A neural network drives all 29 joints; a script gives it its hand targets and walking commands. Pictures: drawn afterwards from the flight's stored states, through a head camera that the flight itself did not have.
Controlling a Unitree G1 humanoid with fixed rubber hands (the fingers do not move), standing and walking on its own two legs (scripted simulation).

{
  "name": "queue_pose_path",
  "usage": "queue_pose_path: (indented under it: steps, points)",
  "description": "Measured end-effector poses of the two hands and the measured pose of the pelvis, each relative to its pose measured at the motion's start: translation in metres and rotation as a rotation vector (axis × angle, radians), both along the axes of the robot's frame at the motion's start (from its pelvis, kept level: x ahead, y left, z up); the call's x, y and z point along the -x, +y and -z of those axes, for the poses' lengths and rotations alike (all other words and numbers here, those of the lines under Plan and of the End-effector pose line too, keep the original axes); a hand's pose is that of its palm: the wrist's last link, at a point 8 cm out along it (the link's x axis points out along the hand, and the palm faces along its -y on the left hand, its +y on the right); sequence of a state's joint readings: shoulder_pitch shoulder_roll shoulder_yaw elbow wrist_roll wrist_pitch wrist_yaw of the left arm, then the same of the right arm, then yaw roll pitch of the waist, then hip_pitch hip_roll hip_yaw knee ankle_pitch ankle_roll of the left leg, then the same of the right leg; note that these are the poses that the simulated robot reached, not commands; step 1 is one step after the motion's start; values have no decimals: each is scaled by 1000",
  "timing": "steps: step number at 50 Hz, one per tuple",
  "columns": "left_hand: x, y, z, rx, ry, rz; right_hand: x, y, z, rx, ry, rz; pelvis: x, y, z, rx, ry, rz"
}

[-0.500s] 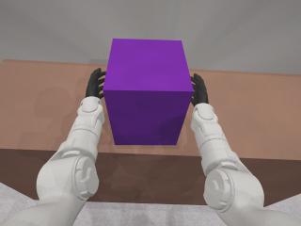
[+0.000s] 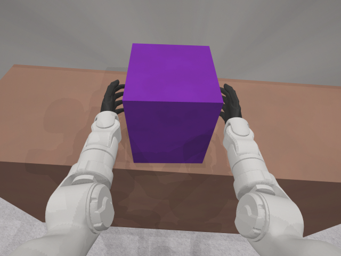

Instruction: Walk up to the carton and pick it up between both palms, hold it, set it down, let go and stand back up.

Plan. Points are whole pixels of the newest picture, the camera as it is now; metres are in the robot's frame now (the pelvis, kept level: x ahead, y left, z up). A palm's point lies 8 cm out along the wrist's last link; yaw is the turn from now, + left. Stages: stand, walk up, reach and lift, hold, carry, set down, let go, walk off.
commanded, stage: set down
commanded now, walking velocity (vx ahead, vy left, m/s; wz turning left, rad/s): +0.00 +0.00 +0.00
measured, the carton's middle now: (169, 107) +0.50 +0.01 +0.06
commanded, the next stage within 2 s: none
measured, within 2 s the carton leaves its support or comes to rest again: neither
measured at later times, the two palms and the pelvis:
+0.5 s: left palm (86, 101) +0.43 +0.20 +0.14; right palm (254, 99) +0.42 -0.17 +0.16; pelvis -0.01 -0.01 +0.00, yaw +1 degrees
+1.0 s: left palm (80, 166) +0.31 +0.20 +0.06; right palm (264, 168) +0.31 -0.19 +0.07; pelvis -0.03 -0.02 +0.00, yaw +2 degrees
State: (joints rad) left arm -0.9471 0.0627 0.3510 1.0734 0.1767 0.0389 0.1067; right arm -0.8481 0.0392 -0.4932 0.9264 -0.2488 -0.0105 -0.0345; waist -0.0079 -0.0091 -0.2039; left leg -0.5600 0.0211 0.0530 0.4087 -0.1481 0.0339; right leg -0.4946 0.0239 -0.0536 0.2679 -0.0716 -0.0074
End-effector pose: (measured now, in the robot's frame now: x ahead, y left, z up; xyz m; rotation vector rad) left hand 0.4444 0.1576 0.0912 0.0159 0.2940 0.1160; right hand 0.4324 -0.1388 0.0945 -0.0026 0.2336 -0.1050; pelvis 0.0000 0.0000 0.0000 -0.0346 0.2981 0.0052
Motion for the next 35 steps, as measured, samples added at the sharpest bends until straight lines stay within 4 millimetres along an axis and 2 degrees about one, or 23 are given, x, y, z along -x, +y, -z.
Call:
queue_pose_path:
  steps: [11, 17, 29, 32, 35]
  points:
    - [3, 28, -37, -3, -19, -42, 9, -31, -28, -9, 5, 70, 12, -2, -1, -5, -44, -7]
    - [7, 36, -49, 16, -16, -42, 10, -34, -45, -26, 29, 54, 11, -4, 1, -6, -58, -11]
    - [25, 43, -55, 24, -1, -12, 12, -31, -76, -28, -4, 21, 9, -11, 1, -2, -117, -28]
    - [39, 47, -53, 12, -11, 3, 24, -37, -75, -11, -18, 15, 8, -14, -2, -7, -150, -33]
    - [57, 53, -41, 8, 5, 10, 43, -47, -61, -1, 6, 35, 7, -16, -4, -15, -190, -40]
